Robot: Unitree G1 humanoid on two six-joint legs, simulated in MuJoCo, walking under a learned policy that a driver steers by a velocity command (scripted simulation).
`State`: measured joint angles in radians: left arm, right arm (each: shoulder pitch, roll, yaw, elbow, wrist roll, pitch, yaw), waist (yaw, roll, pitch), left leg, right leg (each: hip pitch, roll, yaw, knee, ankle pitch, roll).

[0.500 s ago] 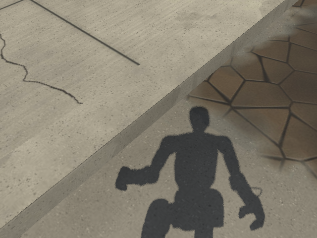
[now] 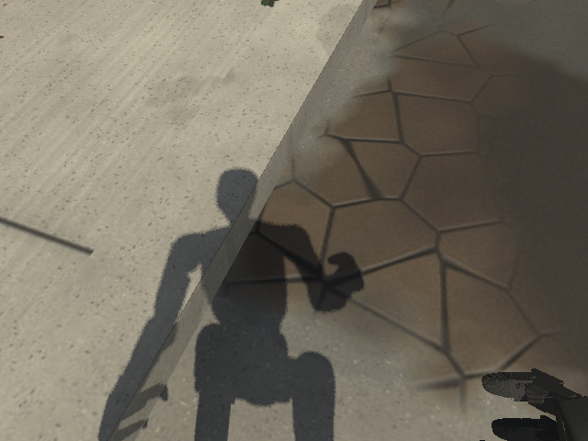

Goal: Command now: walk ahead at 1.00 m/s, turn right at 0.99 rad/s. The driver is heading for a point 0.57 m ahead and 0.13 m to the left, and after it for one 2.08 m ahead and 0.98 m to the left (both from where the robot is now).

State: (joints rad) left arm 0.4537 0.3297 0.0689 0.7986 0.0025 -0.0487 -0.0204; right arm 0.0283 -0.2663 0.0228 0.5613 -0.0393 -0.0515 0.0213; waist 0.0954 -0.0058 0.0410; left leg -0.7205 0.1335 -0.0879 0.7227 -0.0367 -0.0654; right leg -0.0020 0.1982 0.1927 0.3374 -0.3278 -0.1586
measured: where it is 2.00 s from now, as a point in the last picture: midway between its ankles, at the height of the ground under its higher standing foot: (351, 335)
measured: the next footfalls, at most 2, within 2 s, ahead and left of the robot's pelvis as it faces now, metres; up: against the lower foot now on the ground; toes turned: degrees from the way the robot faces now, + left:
left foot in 0.10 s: +0.31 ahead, +0.17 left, +0.00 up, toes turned -10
right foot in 0.50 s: +0.63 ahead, -0.11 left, +0.00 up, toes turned -4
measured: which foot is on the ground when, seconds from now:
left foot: up 0.00-0.08, down 0.10-0.50, up 0.52-0.90, down 0.92-1.00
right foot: down 0.00-0.12, up 0.14-0.48, down 0.50-0.90, up 0.92-1.00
